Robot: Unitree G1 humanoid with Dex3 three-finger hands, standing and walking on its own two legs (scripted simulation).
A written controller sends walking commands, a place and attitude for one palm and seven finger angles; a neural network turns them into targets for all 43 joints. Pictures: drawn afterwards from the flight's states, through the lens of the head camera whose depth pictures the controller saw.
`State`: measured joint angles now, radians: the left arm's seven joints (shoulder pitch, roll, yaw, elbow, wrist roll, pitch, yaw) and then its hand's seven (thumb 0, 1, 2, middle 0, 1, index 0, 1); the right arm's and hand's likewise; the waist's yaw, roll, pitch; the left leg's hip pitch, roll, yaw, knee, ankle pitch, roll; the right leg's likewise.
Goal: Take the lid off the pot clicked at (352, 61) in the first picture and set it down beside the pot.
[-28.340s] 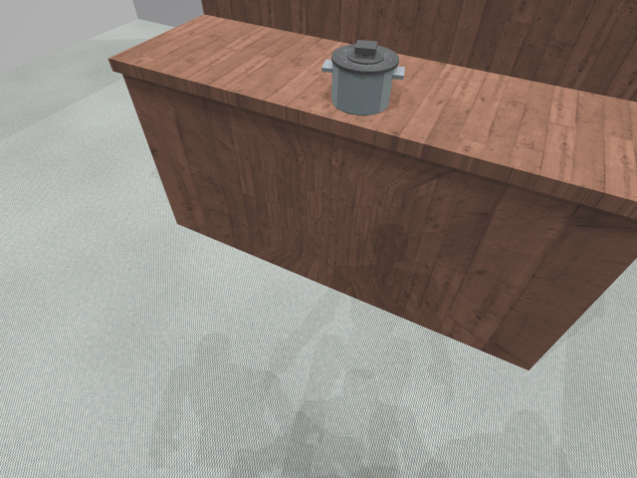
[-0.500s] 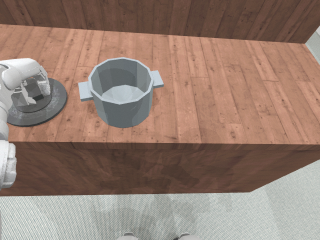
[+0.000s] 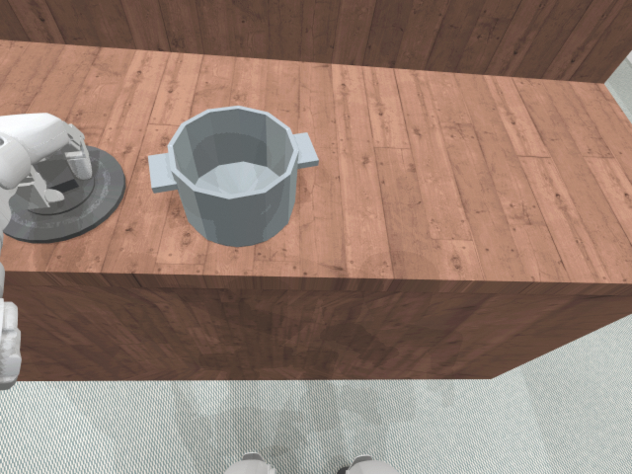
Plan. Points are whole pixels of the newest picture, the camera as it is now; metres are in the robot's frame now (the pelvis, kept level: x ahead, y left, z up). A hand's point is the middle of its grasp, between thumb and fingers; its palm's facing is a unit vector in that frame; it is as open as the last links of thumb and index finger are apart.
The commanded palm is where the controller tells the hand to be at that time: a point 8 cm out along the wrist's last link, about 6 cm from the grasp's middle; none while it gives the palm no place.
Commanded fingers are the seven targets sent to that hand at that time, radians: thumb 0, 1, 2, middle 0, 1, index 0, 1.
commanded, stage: open the fingers wide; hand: left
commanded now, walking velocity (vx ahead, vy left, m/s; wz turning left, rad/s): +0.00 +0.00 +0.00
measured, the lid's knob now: (50, 177) +0.49 +0.33 +0.05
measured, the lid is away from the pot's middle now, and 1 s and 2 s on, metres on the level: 0.24 0.24 0.24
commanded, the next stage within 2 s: raise the empty hand in 0.68 s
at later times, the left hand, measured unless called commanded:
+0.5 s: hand (37, 184) +0.46 +0.32 +0.07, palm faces -0.44 -0.09 -0.90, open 10.5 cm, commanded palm +0.48 +0.32 +0.13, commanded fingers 0.00 -0.02 0.66 -0.35 -0.85 -0.35 -0.85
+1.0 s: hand (24, 174) +0.46 +0.33 +0.09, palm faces -0.41 -0.10 -0.91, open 11.0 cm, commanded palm +0.49 +0.33 +0.15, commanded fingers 0.00 -0.02 0.66 -0.35 -0.85 -0.35 -0.85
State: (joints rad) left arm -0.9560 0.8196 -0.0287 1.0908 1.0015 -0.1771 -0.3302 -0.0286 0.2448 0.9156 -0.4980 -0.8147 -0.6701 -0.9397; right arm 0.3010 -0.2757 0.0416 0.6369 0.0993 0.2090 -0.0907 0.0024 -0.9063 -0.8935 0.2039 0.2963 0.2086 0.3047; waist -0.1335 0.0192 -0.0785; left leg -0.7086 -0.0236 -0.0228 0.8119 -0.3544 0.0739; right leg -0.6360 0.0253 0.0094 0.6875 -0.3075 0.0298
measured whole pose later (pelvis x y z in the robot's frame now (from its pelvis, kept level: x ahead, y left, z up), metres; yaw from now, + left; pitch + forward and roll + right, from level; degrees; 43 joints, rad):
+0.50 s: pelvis +0.01 +0.00 +0.00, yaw +0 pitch +15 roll -4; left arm -0.90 0.84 0.00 1.04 0.99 -0.20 -0.35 0.00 0.03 0.69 -0.39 -0.86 -0.40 -0.87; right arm 0.31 -0.27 0.03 0.65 0.10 0.24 -0.09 0.00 -0.91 -0.89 0.20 0.30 0.21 0.30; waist -0.13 0.02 -0.08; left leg -0.70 -0.02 -0.02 0.81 -0.36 0.07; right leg -0.62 0.03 0.01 0.68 -0.31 0.03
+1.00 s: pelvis +0.01 +0.01 +0.00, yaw +0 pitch +14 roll -5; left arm -0.94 0.84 -0.02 1.04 0.98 -0.18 -0.36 0.00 -0.01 0.65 -0.36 -0.85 -0.37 -0.85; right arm 0.32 -0.27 0.03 0.65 0.10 0.23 -0.09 0.00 -0.91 -0.89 0.20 0.30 0.21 0.30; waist -0.13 0.02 -0.08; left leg -0.69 -0.03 -0.02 0.80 -0.36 0.09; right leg -0.61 0.02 0.01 0.65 -0.30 0.02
